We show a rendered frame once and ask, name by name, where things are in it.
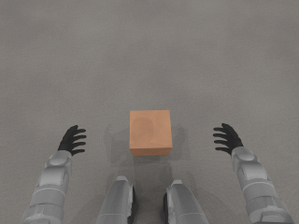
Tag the left robot hand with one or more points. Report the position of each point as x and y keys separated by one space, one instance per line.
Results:
x=68 y=140

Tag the robot right forearm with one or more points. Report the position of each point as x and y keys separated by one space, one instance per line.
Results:
x=263 y=203

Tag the right robot hand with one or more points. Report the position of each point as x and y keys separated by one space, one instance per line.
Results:
x=231 y=136

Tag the robot left shin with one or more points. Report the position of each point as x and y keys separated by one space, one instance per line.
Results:
x=129 y=207

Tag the robot left forearm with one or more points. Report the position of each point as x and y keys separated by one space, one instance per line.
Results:
x=47 y=203

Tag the carton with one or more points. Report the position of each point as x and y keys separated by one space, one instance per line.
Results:
x=150 y=133

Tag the left robot thigh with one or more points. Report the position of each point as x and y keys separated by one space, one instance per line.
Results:
x=114 y=209

